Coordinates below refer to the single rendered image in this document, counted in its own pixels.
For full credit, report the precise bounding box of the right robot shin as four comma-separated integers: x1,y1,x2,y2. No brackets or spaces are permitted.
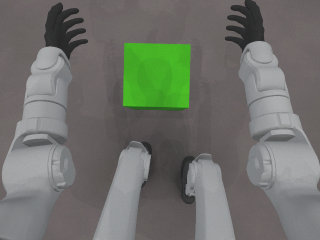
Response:
185,153,222,197

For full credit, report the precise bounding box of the left robot upper arm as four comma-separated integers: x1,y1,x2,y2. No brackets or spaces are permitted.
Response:
0,144,76,240

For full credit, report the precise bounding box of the right robot upper arm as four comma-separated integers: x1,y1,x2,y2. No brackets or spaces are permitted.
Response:
246,141,320,240

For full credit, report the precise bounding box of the robot right forearm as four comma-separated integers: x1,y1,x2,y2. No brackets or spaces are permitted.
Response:
238,41,320,182

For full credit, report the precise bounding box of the carton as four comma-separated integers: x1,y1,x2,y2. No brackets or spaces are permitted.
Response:
123,43,191,111

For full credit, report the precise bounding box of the robot right hand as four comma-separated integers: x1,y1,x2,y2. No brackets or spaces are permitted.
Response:
225,0,265,53

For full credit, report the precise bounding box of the left robot shin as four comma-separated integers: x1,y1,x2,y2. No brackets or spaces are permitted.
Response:
117,141,147,165

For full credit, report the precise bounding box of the robot shin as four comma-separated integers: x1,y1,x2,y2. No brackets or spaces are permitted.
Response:
117,141,147,165
185,153,222,197

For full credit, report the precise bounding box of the robot left hand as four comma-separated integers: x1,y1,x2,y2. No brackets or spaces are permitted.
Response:
44,2,88,60

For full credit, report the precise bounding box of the robot left forearm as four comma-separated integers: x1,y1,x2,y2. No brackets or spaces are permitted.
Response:
2,46,72,190

